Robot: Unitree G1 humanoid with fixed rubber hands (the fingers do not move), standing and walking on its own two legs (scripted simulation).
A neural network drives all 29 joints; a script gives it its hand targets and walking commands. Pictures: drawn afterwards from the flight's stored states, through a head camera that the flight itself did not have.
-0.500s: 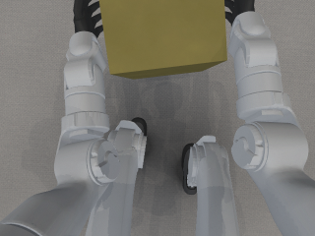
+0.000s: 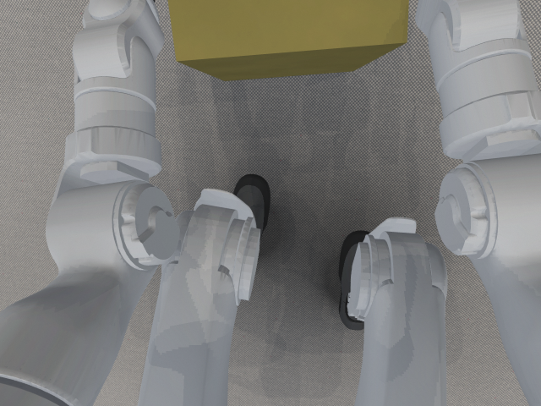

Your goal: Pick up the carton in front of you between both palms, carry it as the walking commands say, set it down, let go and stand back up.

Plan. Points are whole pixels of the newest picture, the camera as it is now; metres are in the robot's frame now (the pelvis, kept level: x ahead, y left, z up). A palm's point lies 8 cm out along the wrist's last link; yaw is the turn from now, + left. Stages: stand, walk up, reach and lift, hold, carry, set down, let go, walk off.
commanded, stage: set down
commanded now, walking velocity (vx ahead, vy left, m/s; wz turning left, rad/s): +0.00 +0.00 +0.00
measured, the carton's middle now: out of the picture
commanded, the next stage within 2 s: none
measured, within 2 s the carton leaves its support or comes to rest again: rests again in 0.82 s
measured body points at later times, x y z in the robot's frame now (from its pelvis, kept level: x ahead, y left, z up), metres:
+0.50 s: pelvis -0.01 -0.01 -0.02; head +0.37 -0.01 +0.21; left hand +0.52 +0.24 -0.18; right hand +0.58 -0.06 -0.21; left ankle +0.13 +0.13 -0.37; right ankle +0.06 -0.10 -0.37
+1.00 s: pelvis -0.01 +0.00 -0.03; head +0.37 -0.01 +0.20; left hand +0.52 +0.25 -0.20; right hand +0.58 -0.06 -0.21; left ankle +0.13 +0.14 -0.37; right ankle +0.06 -0.10 -0.37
